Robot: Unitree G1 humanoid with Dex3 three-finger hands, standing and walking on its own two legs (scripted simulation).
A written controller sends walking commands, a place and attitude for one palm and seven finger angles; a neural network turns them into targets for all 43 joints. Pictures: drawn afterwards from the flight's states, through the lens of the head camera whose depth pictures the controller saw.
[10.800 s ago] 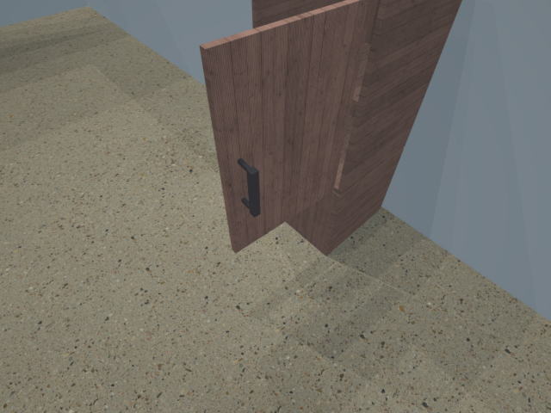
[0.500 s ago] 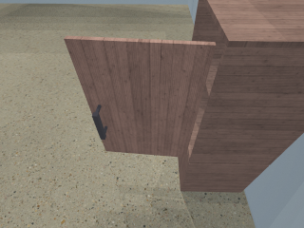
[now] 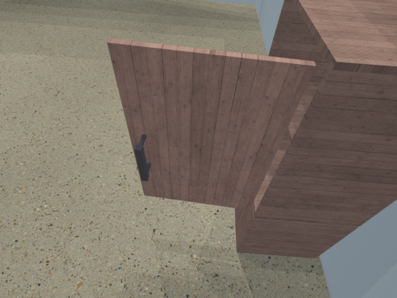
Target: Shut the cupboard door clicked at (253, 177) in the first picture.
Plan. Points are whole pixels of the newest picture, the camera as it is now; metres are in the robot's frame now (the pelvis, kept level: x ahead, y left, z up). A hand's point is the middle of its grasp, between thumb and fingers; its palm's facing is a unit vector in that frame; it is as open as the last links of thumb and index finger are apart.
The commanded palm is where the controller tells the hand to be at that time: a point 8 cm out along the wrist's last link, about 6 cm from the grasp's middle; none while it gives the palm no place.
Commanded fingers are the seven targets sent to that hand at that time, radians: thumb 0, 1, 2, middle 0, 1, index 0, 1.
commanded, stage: come to a stop and stand still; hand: left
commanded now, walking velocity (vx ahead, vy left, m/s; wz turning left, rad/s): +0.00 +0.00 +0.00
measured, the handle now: (144, 158) +0.48 +0.20 -0.08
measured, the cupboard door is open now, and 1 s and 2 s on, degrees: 86 86 86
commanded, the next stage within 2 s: look again from close up in 1.12 s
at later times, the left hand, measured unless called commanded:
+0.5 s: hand out of the picture +0.09 +0.17 -0.17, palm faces -0.01 -0.98 -0.22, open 7.3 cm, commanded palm none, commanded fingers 0.00 0.90 0.90 -0.20 -0.30 -0.20 -0.30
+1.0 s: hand out of the picture +0.00 +0.13 -0.17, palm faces +0.02 -0.98 -0.20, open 7.3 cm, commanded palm none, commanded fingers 0.00 0.90 0.90 -0.20 -0.30 -0.20 -0.30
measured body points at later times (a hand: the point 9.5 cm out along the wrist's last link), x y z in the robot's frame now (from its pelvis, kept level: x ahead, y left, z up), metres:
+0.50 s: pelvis +0.02 +0.00 -0.01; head +0.05 -0.01 +0.44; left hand +0.09 +0.23 -0.16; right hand -0.02 -0.19 -0.17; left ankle -0.05 +0.08 -0.74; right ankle +0.02 -0.11 -0.74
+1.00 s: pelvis +0.00 -0.04 +0.01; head +0.02 -0.04 +0.46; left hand +0.00 +0.18 -0.15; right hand -0.01 -0.25 -0.16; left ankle -0.05 +0.08 -0.74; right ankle +0.02 -0.11 -0.74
